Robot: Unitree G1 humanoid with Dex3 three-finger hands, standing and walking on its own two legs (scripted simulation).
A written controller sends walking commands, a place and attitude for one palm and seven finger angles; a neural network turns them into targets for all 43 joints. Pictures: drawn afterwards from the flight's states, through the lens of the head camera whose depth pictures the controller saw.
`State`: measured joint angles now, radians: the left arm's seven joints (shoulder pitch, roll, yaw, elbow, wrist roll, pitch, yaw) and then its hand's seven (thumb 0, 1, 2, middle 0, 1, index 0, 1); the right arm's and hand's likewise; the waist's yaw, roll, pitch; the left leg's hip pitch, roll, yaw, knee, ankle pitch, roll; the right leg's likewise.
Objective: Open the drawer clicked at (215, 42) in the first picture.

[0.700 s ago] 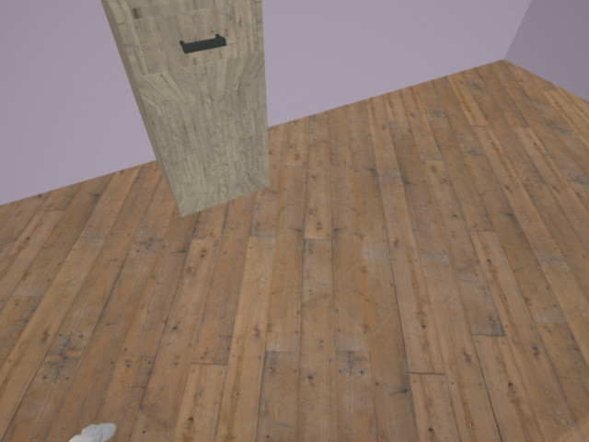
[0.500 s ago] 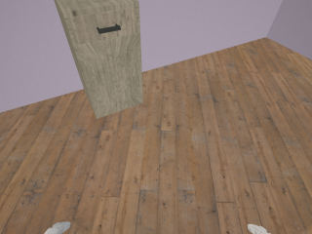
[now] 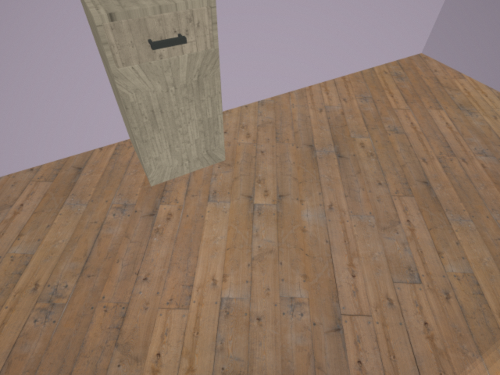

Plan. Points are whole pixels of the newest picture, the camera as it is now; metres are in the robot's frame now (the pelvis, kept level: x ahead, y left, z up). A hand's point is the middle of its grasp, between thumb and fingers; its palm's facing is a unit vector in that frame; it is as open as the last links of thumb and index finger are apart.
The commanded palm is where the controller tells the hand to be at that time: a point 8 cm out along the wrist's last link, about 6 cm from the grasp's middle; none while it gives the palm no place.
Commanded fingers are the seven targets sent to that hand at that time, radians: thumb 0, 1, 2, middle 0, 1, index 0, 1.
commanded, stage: stand and wait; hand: left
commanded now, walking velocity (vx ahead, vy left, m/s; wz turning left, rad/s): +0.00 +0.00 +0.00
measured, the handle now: (167, 40) +1.23 +0.39 -0.02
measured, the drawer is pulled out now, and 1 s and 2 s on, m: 0.00 0.00 0.00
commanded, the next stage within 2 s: look at it before walking up in 0.34 s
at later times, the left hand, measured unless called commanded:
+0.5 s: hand out of the picture +0.07 +0.24 -0.16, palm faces -0.04 -0.94 -0.33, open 7.4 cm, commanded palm none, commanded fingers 0.00 0.90 0.90 -0.20 -0.30 -0.20 -0.30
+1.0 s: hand out of the picture +0.07 +0.25 -0.15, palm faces -0.04 -0.94 -0.34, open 7.4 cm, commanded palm none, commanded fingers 0.00 0.90 0.90 -0.20 -0.30 -0.20 -0.30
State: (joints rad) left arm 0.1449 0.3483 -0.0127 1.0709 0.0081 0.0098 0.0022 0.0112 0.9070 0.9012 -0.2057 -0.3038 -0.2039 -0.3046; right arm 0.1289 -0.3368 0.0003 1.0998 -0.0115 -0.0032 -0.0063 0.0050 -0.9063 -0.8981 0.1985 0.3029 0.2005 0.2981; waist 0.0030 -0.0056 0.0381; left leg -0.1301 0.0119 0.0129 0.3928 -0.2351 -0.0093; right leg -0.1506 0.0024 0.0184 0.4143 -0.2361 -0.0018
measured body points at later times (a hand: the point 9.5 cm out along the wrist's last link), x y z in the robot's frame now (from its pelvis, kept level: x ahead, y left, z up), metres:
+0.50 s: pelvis -0.01 +0.00 +0.00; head +0.00 +0.00 +0.45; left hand +0.07 +0.29 -0.13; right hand +0.06 -0.30 -0.13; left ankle -0.01 +0.13 -0.74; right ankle -0.01 -0.12 -0.74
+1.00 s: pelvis +0.00 +0.00 +0.00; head +0.00 +0.00 +0.45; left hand +0.08 +0.30 -0.13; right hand +0.08 -0.30 -0.13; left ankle -0.01 +0.13 -0.74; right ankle -0.01 -0.12 -0.74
